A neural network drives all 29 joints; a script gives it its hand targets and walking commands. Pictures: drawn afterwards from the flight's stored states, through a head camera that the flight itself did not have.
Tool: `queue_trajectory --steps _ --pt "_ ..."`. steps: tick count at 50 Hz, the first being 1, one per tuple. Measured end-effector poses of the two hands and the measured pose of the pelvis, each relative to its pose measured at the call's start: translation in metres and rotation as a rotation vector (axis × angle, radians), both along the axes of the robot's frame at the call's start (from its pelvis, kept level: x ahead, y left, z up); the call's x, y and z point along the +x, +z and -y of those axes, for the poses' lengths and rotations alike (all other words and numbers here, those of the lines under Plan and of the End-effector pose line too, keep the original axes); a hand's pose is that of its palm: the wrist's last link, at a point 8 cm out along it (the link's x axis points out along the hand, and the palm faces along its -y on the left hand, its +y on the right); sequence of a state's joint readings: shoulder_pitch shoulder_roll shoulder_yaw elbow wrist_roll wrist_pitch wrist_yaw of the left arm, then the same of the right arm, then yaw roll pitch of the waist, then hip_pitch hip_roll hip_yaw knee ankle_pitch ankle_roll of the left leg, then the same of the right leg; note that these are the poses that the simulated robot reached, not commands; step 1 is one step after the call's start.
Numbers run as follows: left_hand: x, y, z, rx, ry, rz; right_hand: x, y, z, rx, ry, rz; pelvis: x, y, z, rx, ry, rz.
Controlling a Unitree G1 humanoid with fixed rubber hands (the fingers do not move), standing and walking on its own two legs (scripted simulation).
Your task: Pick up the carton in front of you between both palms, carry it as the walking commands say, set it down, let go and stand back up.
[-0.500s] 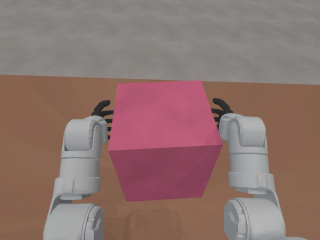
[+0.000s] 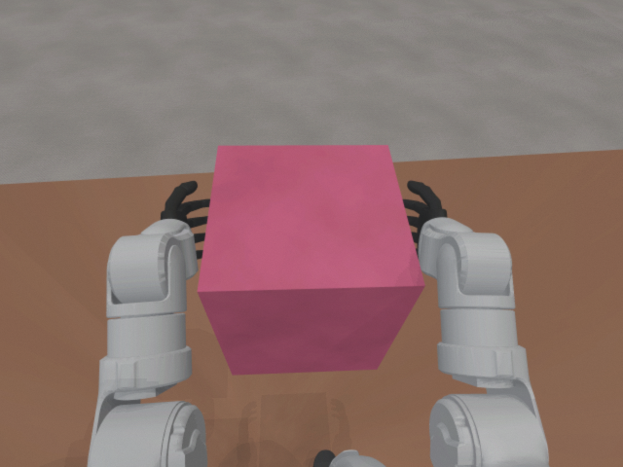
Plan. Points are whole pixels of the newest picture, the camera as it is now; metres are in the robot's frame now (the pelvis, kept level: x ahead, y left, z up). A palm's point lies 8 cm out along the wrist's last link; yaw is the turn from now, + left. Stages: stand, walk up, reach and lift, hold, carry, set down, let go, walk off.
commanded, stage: carry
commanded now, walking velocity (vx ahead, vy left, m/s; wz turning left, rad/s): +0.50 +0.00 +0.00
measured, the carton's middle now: (304, 267) +0.37 -0.03 +0.05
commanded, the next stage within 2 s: none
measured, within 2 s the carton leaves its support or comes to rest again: neither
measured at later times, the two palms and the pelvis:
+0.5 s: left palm (181, 124) +0.65 +0.16 +0.09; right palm (353, 119) +0.66 -0.14 +0.09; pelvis +0.29 -0.01 -0.03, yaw -1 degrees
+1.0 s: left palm (198, 61) +0.96 +0.16 +0.05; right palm (328, 60) +0.94 -0.14 +0.06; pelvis +0.59 +0.03 -0.06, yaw -1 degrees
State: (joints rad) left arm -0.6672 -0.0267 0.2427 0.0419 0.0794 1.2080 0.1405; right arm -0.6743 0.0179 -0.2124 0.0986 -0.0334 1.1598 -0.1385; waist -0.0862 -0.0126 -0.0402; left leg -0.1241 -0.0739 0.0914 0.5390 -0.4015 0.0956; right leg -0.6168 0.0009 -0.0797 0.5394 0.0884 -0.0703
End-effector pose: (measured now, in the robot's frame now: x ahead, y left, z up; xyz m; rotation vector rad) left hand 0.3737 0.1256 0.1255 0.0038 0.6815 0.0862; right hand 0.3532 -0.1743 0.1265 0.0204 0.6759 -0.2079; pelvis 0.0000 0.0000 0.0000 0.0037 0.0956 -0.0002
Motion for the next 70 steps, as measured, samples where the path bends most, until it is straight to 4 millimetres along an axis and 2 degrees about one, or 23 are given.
queue_trajectory --steps 3,5,8,11,14,18,22,26,30,32,35,38,42,46,50,53,57,59,64,70 --pt "0.043 -0.009 0.006 0.031 0.01 0.007 0.049 -0.014 0.006 0.001 0.028 0.006 0.05 -0.023 0.008 0.024 0.019 0.023" --pt "0.066 -0.02 0.005 0.059 0.022 -0.011 0.079 -0.029 0.006 0.014 0.052 -0.013 0.074 -0.033 0.011 0.001 0.012 0.027" --pt "0.087 -0.044 0.0 0.046 0.04 -0.094 0.111 -0.051 -0.001 0.009 0.098 -0.095 0.104 -0.032 0.018 0.009 0.006 0.027" --pt "0.105 -0.058 -0.008 0.041 0.068 -0.143 0.141 -0.061 -0.01 0.0 0.133 -0.143 0.132 -0.026 0.024 0.018 0.008 0.022" --pt "0.132 -0.06 -0.014 0.035 0.091 -0.14 0.174 -0.063 -0.015 0.006 0.147 -0.14 0.16 -0.021 0.027 0.023 0.008 0.013" --pt "0.177 -0.053 -0.018 0.027 0.106 -0.101 0.219 -0.059 -0.02 0.024 0.138 -0.101 0.202 -0.017 0.024 0.026 0.003 0.001" --pt "0.232 -0.04 -0.023 0.023 0.098 -0.041 0.268 -0.047 -0.025 0.032 0.118 -0.042 0.252 -0.019 0.016 0.02 -0.007 -0.004" --pt "0.293 -0.031 -0.033 0.021 0.084 0.013 0.325 -0.038 -0.034 0.028 0.104 0.012 0.31 -0.031 0.004 0.0 -0.014 -0.001" --pt "0.36 -0.042 -0.044 0.013 0.048 0.044 0.384 -0.041 -0.044 -0.005 0.086 0.042 0.377 -0.062 -0.011 -0.032 -0.038 0.026" --pt "0.39 -0.055 -0.045 0.002 0.02 0.024 0.407 -0.05 -0.045 -0.034 0.072 0.022 0.399 -0.072 -0.015 -0.013 -0.034 0.027" --pt "0.42 -0.075 -0.039 0.005 -0.02 -0.069 0.427 -0.071 -0.042 -0.017 0.055 -0.072 0.427 -0.069 -0.023 -0.018 -0.026 0.028" --pt "0.448 -0.085 -0.034 0.013 -0.046 -0.123 0.447 -0.082 -0.037 -0.009 0.03 -0.126 0.456 -0.061 -0.031 -0.029 -0.027 0.025" --pt "0.492 -0.086 -0.033 0.005 -0.052 -0.117 0.486 -0.082 -0.036 -0.004 0.01 -0.119 0.495 -0.055 -0.035 -0.035 -0.028 0.012" --pt "0.538 -0.081 -0.033 -0.012 -0.036 -0.076 0.535 -0.075 -0.036 -0.003 0.009 -0.077 0.54 -0.052 -0.034 -0.038 -0.022 0.002" --pt "0.589 -0.072 -0.032 -0.022 -0.017 -0.024 0.59 -0.065 -0.034 -0.004 0.018 -0.025 0.591 -0.056 -0.029 -0.031 -0.013 -0.003" --pt "0.631 -0.071 -0.027 -0.022 -0.01 -0.002 0.634 -0.065 -0.029 -0.006 0.024 -0.003 0.635 -0.066 -0.023 -0.016 -0.006 -0.003" --pt "0.691 -0.081 -0.019 0.006 0.002 0.009 0.698 -0.082 -0.021 0.003 0.049 0.008 0.703 -0.093 -0.013 0.016 0.021 0.022" --pt "0.715 -0.092 -0.02 0.036 0.016 -0.005 0.729 -0.098 -0.021 0.021 0.072 -0.007 0.728 -0.104 -0.011 -0.006 0.014 0.025" --pt "0.749 -0.126 -0.034 0.038 0.068 -0.127 0.782 -0.129 -0.035 0.008 0.139 -0.128 0.776 -0.1 0.0 0.008 0.007 0.022" --pt "0.805 -0.131 -0.043 0.038 0.103 -0.124 0.847 -0.135 -0.045 0.019 0.156 -0.124 0.834 -0.092 0.002 0.02 0.008 0.006"
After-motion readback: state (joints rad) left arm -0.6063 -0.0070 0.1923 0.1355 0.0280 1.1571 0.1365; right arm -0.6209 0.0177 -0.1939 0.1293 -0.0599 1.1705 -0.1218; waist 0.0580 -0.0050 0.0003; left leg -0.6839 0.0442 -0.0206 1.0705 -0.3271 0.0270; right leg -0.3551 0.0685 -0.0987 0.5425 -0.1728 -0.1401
